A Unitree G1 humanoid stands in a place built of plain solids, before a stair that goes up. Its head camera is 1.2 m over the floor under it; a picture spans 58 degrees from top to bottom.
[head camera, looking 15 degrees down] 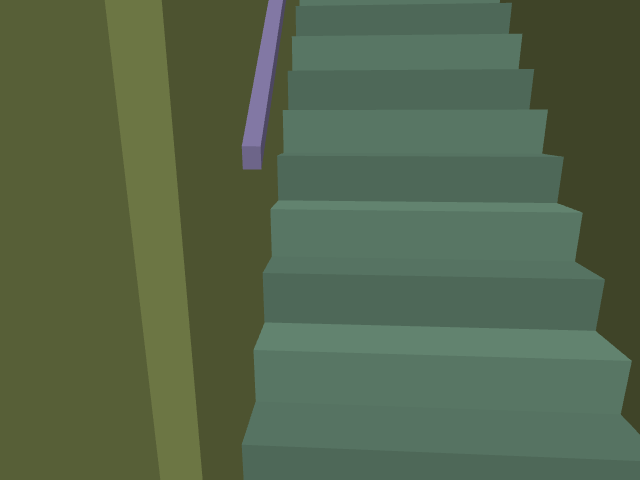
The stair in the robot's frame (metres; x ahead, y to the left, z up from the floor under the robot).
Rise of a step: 0.21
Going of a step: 0.22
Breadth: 1.30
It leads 3 degrees to the right of straight ahead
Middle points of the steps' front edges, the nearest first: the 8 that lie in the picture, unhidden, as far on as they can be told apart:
1.13 -0.40 0.21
1.35 -0.41 0.42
1.57 -0.42 0.64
1.80 -0.44 0.85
2.02 -0.45 1.06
2.24 -0.46 1.27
2.46 -0.48 1.48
2.69 -0.49 1.69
